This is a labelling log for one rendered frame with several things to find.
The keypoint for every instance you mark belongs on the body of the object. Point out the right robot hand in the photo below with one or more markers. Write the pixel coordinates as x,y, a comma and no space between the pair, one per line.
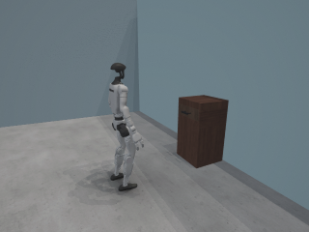
135,138

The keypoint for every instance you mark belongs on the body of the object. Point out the humanoid robot head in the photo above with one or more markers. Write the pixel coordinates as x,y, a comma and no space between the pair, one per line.
118,68

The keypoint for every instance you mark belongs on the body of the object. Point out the robot right forearm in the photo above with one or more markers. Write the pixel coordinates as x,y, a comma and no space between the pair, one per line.
128,120

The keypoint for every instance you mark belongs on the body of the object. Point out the drawer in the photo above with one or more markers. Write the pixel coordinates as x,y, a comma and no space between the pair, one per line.
194,113

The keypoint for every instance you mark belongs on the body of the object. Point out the right robot upper arm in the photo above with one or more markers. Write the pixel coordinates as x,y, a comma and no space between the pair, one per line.
122,90

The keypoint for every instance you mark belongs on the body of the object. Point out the left robot foot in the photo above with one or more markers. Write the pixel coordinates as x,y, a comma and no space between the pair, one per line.
114,177

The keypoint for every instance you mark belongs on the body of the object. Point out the cabinet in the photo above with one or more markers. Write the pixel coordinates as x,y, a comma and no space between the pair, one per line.
201,142

